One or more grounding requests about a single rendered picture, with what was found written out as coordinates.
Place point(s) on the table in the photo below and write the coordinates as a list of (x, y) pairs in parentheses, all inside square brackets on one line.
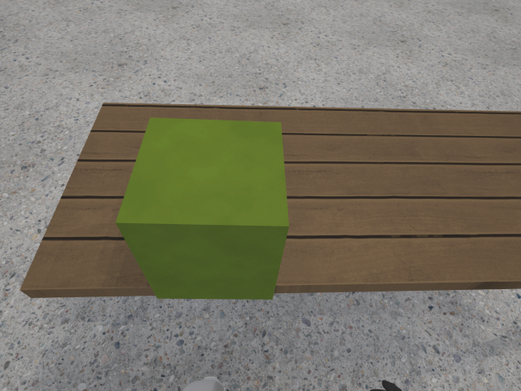
[(378, 199)]

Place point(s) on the carton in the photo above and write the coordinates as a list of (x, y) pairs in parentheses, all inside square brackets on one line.
[(205, 211)]

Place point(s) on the robot left shin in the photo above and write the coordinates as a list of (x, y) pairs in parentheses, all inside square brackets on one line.
[(212, 378)]

